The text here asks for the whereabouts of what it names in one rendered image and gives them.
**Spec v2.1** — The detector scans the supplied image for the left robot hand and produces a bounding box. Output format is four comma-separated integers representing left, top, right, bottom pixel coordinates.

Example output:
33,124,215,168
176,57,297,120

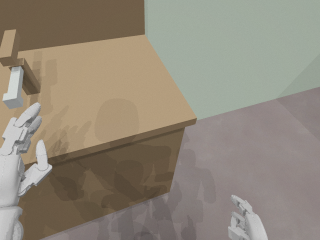
0,102,52,208

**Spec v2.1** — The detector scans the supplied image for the robot left forearm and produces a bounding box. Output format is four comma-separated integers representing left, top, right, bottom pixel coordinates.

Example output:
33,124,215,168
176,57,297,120
0,206,24,240

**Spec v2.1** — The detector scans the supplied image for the tap lever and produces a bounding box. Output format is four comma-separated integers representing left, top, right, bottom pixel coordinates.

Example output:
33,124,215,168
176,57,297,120
2,66,24,109

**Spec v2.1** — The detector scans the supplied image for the counter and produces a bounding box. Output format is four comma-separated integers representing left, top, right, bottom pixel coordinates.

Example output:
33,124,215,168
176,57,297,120
0,0,197,240

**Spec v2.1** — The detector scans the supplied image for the right robot hand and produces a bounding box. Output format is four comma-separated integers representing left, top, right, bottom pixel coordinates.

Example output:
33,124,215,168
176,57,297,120
228,195,268,240

